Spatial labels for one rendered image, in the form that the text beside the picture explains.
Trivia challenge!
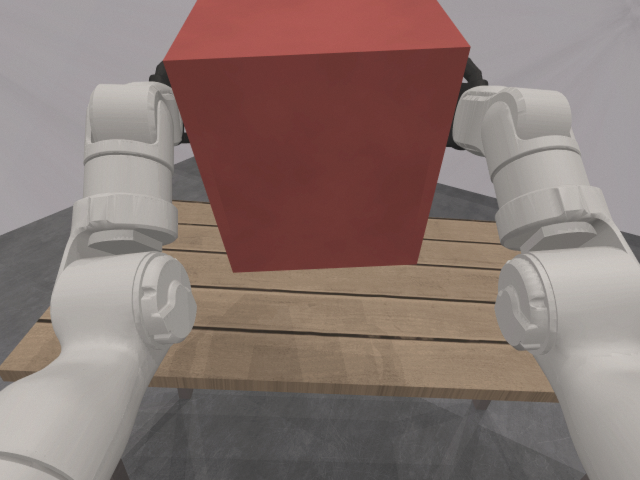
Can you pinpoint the robot left hand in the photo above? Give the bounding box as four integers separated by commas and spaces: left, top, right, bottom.
149, 61, 190, 145

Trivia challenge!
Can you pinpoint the carton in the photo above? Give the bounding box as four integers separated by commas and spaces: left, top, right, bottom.
163, 0, 471, 273

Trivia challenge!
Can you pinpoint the robot right upper arm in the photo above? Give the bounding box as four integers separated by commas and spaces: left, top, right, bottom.
494, 245, 640, 480

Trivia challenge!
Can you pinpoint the robot left upper arm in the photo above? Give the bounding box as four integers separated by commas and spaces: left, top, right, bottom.
0, 251, 197, 480

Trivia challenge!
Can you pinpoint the robot left forearm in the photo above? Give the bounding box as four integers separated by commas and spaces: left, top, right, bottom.
50, 81, 183, 336

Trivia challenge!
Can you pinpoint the table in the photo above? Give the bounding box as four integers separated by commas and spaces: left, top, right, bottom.
0, 200, 589, 480

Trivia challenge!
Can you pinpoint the robot right forearm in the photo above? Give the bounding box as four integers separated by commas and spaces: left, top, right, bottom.
452, 86, 640, 268

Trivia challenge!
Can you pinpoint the robot right hand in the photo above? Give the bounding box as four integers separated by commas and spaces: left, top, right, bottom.
446, 58, 488, 150

